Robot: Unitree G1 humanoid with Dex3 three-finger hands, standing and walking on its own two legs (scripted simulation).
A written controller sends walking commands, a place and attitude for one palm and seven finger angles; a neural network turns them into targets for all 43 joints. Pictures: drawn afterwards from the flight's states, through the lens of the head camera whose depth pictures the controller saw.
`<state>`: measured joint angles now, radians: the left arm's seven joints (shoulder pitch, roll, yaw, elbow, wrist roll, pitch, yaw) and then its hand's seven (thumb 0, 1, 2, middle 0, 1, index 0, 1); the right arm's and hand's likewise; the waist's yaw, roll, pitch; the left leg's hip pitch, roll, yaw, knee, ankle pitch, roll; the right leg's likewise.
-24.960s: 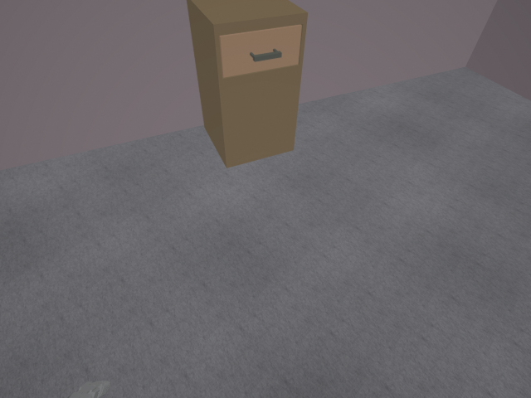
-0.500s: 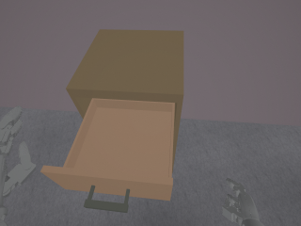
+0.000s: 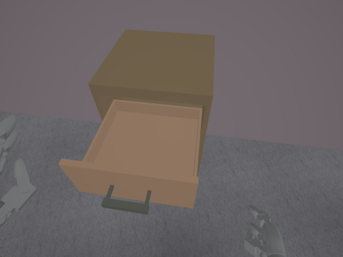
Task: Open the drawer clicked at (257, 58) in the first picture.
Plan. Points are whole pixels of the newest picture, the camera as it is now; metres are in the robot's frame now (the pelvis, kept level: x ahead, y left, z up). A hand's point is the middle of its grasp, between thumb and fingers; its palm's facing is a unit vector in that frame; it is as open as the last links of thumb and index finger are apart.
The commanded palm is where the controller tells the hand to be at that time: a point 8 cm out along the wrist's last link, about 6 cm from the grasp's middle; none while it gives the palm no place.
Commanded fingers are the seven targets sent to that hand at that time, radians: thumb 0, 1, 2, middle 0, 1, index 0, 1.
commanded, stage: step back with the hand held close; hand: left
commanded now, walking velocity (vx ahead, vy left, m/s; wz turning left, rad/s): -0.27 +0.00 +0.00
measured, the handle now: (127, 198) +0.29 +0.16 -0.12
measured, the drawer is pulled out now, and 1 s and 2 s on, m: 0.30 0.30 0.30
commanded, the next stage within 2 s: stop stepping back and stand still in 0.46 s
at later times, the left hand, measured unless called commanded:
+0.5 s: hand (3, 249) +0.10 +0.22 +0.19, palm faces +0.34 -0.81 -0.48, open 7.4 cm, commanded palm +0.02 +0.28 +0.19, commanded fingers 0.00 0.90 0.90 -0.20 -0.30 -0.20 -0.30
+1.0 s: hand out of the picture +0.00 +0.23 +0.18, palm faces +0.41 -0.82 -0.39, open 7.4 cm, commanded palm -0.07 +0.28 +0.19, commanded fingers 0.00 0.90 0.90 -0.20 -0.30 -0.20 -0.30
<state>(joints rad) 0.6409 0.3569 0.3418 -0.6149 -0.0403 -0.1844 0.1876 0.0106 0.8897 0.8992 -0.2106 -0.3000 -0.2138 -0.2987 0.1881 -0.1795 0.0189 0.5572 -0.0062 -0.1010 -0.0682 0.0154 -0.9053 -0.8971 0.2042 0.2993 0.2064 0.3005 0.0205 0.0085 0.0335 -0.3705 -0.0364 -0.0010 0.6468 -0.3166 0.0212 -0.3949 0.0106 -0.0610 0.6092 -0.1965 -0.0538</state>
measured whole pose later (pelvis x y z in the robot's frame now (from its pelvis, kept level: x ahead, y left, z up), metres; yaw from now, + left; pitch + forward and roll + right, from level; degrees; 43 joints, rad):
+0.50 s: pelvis -0.10 -0.01 +0.01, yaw +1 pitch +1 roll +0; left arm 0.58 0.39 0.38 -0.61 -0.04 -0.27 0.15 0.01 0.89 0.90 -0.21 -0.30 -0.21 -0.30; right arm 0.15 -0.18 -0.02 0.64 0.02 -0.13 -0.02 0.02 -0.91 -0.90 0.20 0.30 0.20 0.30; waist -0.01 0.01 0.08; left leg -0.44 0.06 0.00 0.78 -0.38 -0.03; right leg -0.34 0.02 -0.06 0.57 -0.25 -0.05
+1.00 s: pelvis -0.20 -0.01 +0.01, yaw +1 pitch -1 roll +0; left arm 0.56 0.35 0.34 -0.56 -0.03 -0.18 0.17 0.01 0.89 0.90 -0.21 -0.30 -0.21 -0.30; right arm 0.22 -0.18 0.02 0.66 0.01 -0.12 -0.04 0.02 -0.90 -0.90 0.21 0.30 0.21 0.30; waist 0.00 -0.01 0.02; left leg -0.33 0.03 0.01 0.69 -0.40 0.02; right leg -0.26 0.02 -0.07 0.51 -0.23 -0.05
